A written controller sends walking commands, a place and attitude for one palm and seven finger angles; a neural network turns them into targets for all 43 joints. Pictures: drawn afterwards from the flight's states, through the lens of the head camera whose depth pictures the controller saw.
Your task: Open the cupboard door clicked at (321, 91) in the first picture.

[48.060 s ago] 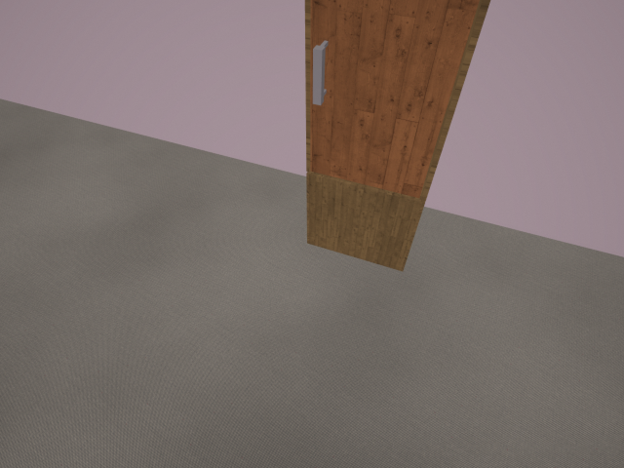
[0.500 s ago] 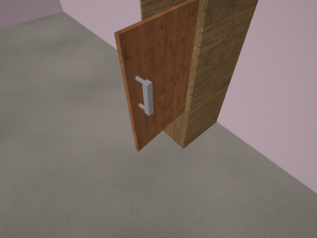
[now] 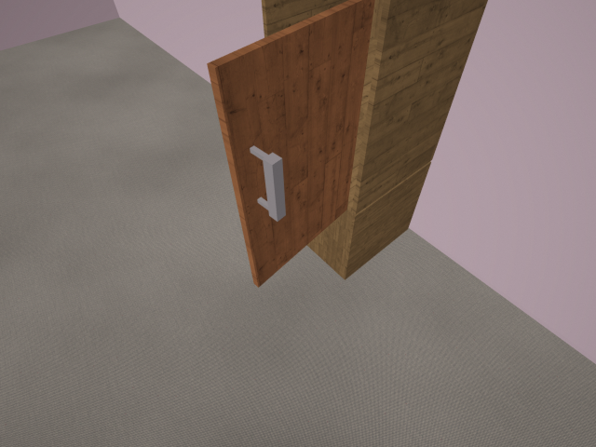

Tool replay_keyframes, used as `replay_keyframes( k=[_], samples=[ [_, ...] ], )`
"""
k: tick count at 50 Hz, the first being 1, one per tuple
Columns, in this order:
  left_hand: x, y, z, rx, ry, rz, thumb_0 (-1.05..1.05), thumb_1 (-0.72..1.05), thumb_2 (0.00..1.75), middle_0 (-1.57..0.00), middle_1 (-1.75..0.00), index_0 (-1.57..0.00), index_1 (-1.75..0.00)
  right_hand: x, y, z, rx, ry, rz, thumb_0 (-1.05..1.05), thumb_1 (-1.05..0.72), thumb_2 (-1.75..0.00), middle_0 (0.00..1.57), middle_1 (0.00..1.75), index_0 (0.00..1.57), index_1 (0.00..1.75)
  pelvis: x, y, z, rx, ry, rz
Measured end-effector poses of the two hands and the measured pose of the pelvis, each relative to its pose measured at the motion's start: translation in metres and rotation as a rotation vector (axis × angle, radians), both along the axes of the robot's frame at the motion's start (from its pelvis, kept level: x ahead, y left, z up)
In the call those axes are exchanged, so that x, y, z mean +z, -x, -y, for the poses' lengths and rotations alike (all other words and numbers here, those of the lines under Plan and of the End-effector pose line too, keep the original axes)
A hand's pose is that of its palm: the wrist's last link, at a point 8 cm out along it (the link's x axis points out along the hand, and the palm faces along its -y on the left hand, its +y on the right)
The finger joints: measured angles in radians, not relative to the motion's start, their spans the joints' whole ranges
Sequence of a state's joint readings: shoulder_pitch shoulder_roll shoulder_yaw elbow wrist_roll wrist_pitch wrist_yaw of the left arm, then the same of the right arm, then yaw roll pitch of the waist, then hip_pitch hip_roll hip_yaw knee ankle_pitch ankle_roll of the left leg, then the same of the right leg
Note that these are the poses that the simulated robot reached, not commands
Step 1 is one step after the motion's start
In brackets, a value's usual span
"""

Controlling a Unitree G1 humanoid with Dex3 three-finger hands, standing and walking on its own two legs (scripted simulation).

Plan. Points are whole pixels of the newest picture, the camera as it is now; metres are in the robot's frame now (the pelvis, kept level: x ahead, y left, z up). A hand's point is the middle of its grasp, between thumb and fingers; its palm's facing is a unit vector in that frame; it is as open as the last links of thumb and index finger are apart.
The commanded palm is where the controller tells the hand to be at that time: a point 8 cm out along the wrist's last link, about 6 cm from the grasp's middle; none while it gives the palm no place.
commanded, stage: stand and wait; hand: left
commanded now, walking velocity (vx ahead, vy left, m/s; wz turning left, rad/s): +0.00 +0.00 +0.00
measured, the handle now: (267, 183) +0.55 +0.10 +0.01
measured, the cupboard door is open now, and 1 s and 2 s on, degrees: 96 96 96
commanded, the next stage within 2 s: none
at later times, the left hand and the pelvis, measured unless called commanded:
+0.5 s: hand out of the picture +0.05 +0.22 -0.17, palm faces +0.00 -0.96 -0.28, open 7.4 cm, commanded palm none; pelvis +0.00 +0.00 +0.00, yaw +0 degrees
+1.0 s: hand out of the picture +0.04 +0.22 -0.17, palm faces +0.00 -0.96 -0.28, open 7.4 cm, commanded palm none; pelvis +0.00 +0.01 +0.00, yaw +0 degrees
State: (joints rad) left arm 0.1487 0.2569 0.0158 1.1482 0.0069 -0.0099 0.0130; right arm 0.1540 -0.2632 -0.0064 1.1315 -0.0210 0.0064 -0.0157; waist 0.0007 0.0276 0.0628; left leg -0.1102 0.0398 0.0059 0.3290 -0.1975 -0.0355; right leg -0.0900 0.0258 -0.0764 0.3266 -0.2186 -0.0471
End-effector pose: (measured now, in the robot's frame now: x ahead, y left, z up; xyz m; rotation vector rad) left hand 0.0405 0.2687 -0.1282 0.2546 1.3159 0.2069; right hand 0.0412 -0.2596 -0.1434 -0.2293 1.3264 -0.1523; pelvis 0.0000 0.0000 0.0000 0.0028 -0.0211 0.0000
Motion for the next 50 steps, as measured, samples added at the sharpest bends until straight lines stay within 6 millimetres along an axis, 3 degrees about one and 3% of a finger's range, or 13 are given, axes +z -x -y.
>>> replay_keyframes(
  k=[15,31,50],
  samples=[
    [-0.002,-0.015,0.006,-0.016,0.023,0.034,0.01,0.91,0.90,-0.20,-0.30,-0.20,-0.30,0.002,0.004,-0.003,-0.012,0.003,0.000,0.00,-0.91,-0.90,0.20,0.30,0.20,0.30,0.000,-0.002,-0.002,-0.004,0.000,0.000],
    [-0.003,0.000,0.001,-0.007,0.019,-0.006,0.01,0.91,0.90,-0.20,-0.30,-0.20,-0.30,0.001,0.017,-0.009,-0.022,-0.003,-0.034,0.00,-0.91,-0.90,0.20,0.30,0.20,0.30,0.001,-0.002,-0.005,-0.005,0.000,-0.001],
    [-0.004,0.002,0.000,-0.005,0.025,-0.001,0.01,0.91,0.90,-0.20,-0.30,-0.20,-0.30,0.002,0.009,-0.010,-0.010,0.000,-0.006,0.00,-0.91,-0.90,0.20,0.30,0.20,0.30,0.001,0.001,-0.007,-0.004,0.000,0.001]
  ],
)
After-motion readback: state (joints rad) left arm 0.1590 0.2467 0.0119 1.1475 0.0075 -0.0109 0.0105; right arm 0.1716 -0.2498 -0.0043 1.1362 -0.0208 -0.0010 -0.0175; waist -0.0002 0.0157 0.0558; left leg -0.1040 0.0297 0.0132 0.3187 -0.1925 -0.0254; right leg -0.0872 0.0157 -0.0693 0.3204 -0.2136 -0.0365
